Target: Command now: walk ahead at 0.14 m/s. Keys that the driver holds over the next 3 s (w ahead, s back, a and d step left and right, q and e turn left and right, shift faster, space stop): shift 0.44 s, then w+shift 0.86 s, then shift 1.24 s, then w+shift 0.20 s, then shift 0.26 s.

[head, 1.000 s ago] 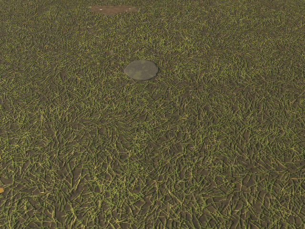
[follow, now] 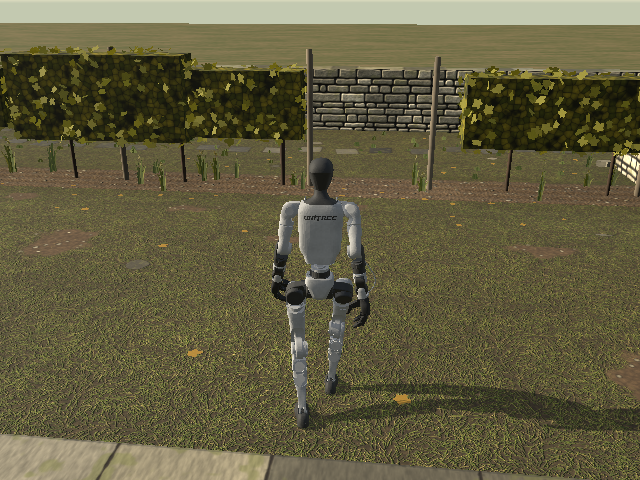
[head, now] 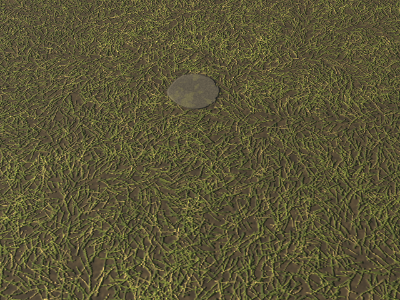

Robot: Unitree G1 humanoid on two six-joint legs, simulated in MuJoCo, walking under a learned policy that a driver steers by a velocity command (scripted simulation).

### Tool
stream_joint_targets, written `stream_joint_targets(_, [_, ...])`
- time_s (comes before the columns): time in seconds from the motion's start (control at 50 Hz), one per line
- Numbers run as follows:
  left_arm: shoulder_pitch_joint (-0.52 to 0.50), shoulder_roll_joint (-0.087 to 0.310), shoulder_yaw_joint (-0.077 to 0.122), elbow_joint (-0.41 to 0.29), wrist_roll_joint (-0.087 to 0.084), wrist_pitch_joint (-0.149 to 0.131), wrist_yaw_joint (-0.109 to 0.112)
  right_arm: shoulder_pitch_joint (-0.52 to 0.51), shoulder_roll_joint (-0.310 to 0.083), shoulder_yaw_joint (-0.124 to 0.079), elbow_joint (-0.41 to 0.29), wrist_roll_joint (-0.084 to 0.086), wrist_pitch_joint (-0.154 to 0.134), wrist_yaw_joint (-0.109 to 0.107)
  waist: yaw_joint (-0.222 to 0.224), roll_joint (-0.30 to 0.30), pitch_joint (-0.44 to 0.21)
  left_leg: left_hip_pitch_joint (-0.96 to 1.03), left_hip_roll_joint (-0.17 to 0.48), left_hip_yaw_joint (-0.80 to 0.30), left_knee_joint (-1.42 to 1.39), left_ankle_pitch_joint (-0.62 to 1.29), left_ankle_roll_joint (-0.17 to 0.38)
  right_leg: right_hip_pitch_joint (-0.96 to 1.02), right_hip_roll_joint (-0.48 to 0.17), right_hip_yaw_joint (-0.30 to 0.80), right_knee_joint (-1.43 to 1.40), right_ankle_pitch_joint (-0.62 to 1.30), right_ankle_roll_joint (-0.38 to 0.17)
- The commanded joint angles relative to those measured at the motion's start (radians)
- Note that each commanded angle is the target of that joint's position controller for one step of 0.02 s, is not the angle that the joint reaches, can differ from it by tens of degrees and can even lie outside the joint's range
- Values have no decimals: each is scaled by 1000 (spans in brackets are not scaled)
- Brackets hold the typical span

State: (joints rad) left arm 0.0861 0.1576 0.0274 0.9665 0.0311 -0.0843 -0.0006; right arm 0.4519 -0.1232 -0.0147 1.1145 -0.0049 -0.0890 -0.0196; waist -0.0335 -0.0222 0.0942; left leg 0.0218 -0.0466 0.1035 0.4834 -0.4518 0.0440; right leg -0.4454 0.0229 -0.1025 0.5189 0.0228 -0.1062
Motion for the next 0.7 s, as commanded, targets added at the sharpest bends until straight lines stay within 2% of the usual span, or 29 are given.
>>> stream_joint_targets(0.02, [375, 199, 46, 72, 19, -13, 14, 206, -27, -7, -12, 52, 18, -10, 70, -183, -364, -328, -14, -20, 660, -136, 2, 645, -428, 437, -5, 963, -231])
stream_joint_targets(0.04, [326, 180, 43, 53, -31, 3, 7, 220, -69, -20, 16, 27, 43, -14, 60, -92, -404, -332, -1, -136, 728, -179, -4, 566, -435, 505, -64, 796, -280])
stream_joint_targets(0.06, [230, 141, 33, 34, -41, 15, 12, 120, -81, -25, -6, -7, 55, -10, 50, -58, -272, -384, 22, -143, 746, -151, -9, 434, -398, 460, -134, 522, -270])
stream_joint_targets(0.08, [169, 91, 16, 26, -33, 21, 18, 30, -75, -26, -25, -29, 58, -6, 41, -19, -168, -402, 47, -148, 689, -101, -12, 316, -351, 409, -196, 337, -228])
stream_joint_targets(0.1, [151, 64, 5, 28, -25, 22, 27, -12, -74, -28, -31, -34, 65, -4, 25, -16, -119, -372, 70, -156, 608, -60, -17, 237, -310, 348, -236, 286, -186])
stream_joint_targets(0.14, [150, 57, -3, 44, -11, 26, 37, 20, -40, -18, -9, -28, 87, -3, -11, -42, -117, -256, 69, -128, 443, -33, -26, 151, -238, 240, -254, 240, -122])
stream_joint_targets(0.18, [183, 82, -1, 56, -3, 25, 36, 22, -30, -12, 6, -17, 105, -14, -8, -46, -142, -225, 52, -106, 323, -51, -30, 173, -227, 232, -258, 155, -109])
stream_joint_targets(0.24, [183, 114, 4, 56, -13, 39, 32, -19, -44, -8, 7, -13, 122, -20, 4, -64, -139, -188, 54, -92, 190, 46, -25, 137, -222, 259, -313, -227, -87])
stream_joint_targets(0.3, [162, 118, 9, 55, -34, 67, 31, -16, -50, -4, 18, -24, 119, -12, -13, -49, -60, -83, 58, -79, 19, 185, -3, -9, -194, 262, -372, -581, -6])
stream_joint_targets(0.32, [177, 111, 10, 61, -34, 74, 30, -20, -58, -1, 13, -31, 113, -12, -9, -22, -21, -91, 92, -122, -61, 185, 5, -28, -182, 259, -373, -615, 32])
stream_joint_targets(0.34, [198, 102, 11, 63, -38, 81, 29, -33, -82, -1, 5, -29, 103, -14, 14, 22, 18, -174, 134, -187, -131, 96, 14, 0, -145, 230, -354, -572, 61])
stream_joint_targets(0.36, [207, 82, 9, 61, -39, 86, 27, -59, -83, 2, 6, -15, 94, -16, 40, 105, 53, -317, 151, -224, -182, 5, 18, 106, -101, 180, -302, -442, 68])
stream_joint_targets(0.38, [222, 61, 4, 71, -32, 84, 23, -84, -63, 9, 3, -9, 80, -17, 59, 134, 36, -383, 164, -242, -233, -16, 9, 225, -94, 165, -240, -322, 64])
stream_joint_targets(0.4, [249, 47, 0, 84, -25, 81, 21, -104, -64, 10, 0, -4, 69, -19, 77, 142, 19, -413, 168, -246, -259, -2, -1, 298, -89, 154, -206, -250, 62])
stream_joint_targets(0.44, [274, 62, 0, 103, -17, 74, 19, -113, -73, 8, -6, 0, 59, -22, 85, 92, -5, -385, 158, -229, -255, 67, -7, 331, -99, 161, -196, -210, 55])
stream_joint_targets(0.46, [283, 73, 3, 106, -17, 71, 19, -72, -95, -3, -2, -2, 60, -21, 70, 81, -42, -338, 134, -219, -237, -53, 11, 296, -71, 144, -167, -367, 41])
stream_joint_targets(0.48, [276, 101, 14, 98, -17, 73, 15, -48, -126, -16, -10, -7, 67, -16, 54, 87, -29, -320, 130, -242, -230, -250, 45, 212, -39, 123, -129, -587, 24])
stream_joint_targets(0.5, [223, 111, 18, 71, -16, 76, 8, -3, -150, -27, -14, -13, 75, -10, 21, 97, 27, -299, 169, -311, -268, -415, 86, 73, -28, 121, -91, -695, 22])
stream_joint_targets(0.52, [133, 72, 11, 27, -17, 74, -3, 46, -170, -40, -9, -11, 77, -6, -22, 168, 71, -222, 261, -434, -362, -481, 134, -59, 0, 63, 17, -587, 40])
stream_joint_targets(0.54, [56, 42, 5, -13, -12, 68, -12, 32, -184, -53, -10, -8, 73, -9, -35, 231, 116, -192, 373, -535, -448, -409, 177, -147, -17, 24, 183, -370, 51])
stream_joint_targets(0.56, [39, 82, 20, -26, -3, 61, -17, 18, -178, -59, -17, -13, 66, -11, -19, 165, 99, -137, 399, -545, -464, -302, 186, -234, -55, 63, 280, -344, 56])
stream_joint_targets(0.58, [72, 99, 30, -21, 0, 52, -23, -15, -184, -65, -32, -15, 54, -11, 13, 113, 54, -83, 382, -500, -442, -210, 173, -256, -73, 87, 324, -323, 62])
stream_joint_targets(0.6, [104, 104, 36, -17, -1, 44, -30, -51, -187, -69, -49, -12, 41, -10, 41, 91, 9, -65, 358, -440, -424, -141, 154, -231, -85, 97, 331, -295, 66])
stream_joint_targets(0.64, [126, 92, 40, -24, -9, 34, -38, -121, -188, -74, -78, 0, 20, -8, 74, 120, -26, -151, 286, -311, -414, -87, 111, -79, -75, 69, 250, -271, 67])
stream_joint_targets(0.68, [120, 75, 40, -45, -11, 37, -38, -136, -203, -81, -86, -2, 11, -3, 73, 174, 0, -265, 269, -257, -403, -123, 115, 73, -62, 23, 133, -324, 58])
stream_joint_targets(0.7, [135, 76, 42, -46, -13, 38, -35, -134, -204, -84, -84, -5, 10, 1, 76, 163, 21, -307, 270, -247, -373, -147, 130, 137, -49, -13, 80, -345, 55])
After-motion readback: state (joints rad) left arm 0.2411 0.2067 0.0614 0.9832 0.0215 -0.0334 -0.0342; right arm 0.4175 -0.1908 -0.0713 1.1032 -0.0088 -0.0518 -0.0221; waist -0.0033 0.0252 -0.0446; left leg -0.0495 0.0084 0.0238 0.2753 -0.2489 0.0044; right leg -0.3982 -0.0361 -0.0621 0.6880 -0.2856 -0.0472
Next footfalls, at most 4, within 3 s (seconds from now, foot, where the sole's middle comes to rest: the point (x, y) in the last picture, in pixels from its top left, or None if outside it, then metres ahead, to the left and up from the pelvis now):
0.32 left None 0.09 0.13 -0.76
0.76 right None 0.20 -0.12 -0.76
1.22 left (189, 236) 0.66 0.05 -0.76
1.64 right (223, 156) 1.00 -0.09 -0.76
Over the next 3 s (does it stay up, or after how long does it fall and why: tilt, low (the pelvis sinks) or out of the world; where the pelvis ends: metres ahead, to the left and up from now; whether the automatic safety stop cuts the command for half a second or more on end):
stays up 1.05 -0.05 0.02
